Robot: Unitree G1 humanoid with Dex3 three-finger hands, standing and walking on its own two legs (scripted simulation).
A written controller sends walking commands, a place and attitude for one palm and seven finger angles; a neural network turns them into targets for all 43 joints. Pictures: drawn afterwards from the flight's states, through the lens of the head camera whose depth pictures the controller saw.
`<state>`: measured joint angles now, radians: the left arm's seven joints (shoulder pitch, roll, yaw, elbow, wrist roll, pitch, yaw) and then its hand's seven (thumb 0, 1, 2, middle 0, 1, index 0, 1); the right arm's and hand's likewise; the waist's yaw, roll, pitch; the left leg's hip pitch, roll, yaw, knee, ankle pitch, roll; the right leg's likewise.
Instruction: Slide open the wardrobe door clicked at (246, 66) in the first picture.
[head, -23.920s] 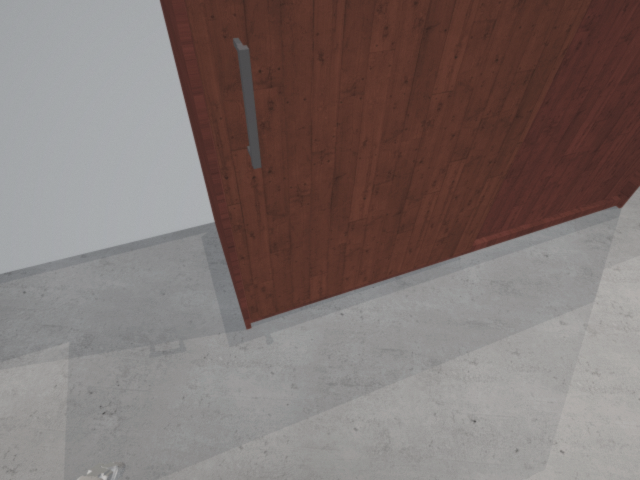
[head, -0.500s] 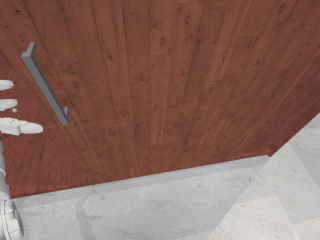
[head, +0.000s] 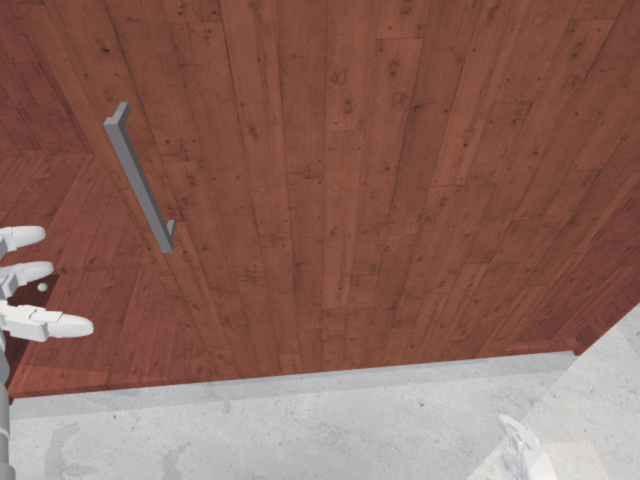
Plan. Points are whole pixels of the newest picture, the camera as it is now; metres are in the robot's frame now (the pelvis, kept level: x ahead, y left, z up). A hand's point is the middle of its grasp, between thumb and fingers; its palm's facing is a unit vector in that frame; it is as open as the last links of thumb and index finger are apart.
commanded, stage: slip the hand off the handle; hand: left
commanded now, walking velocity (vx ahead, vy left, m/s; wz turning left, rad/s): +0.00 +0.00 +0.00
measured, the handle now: (147, 185) +0.48 +0.31 +0.10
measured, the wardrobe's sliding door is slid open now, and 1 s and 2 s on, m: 0.62 0.62 0.62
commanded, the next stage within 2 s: draw the hand back to the body in 0.20 s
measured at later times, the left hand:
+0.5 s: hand (55, 273) +0.28 +0.33 +0.13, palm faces +0.24 -0.97 -0.02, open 14.6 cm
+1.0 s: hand (11, 322) +0.22 +0.33 +0.15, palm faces +0.51 -0.83 -0.24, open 13.7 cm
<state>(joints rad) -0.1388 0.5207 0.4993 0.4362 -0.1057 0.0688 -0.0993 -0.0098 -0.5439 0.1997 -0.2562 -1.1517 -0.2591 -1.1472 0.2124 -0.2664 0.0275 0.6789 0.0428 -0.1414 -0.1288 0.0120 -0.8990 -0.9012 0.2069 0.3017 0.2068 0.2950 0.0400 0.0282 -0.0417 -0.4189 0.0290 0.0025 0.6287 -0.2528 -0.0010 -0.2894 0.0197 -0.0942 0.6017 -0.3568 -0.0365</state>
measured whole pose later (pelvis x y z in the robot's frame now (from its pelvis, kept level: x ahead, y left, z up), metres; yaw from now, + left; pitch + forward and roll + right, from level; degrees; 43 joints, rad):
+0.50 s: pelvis -0.01 +0.01 +0.00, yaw -1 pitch +0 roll -1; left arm -0.10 0.49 0.54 0.41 -0.35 -0.10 -0.38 -0.01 -0.54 0.20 -0.25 -1.15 -0.26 -1.15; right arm 0.27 -0.27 0.04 0.74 0.06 -0.23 -0.15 0.02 -0.90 -0.90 0.21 0.30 0.21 0.30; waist 0.01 0.02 -0.02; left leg -0.38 0.03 0.02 0.62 -0.24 0.01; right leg -0.25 0.02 -0.07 0.58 -0.34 -0.03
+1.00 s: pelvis -0.02 +0.02 +0.01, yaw +0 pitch -4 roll -1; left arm 0.17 0.36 0.40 -0.06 -0.15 -0.04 0.06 -0.01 -0.33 0.31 -0.25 -1.02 -0.25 -1.02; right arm 0.14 -0.22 0.07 0.67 0.01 -0.27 -0.11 0.01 -0.90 -0.90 0.21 0.30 0.21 0.30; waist 0.08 0.04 0.03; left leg -0.23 0.01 0.01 0.46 -0.16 0.02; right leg -0.11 0.00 -0.08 0.43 -0.26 -0.02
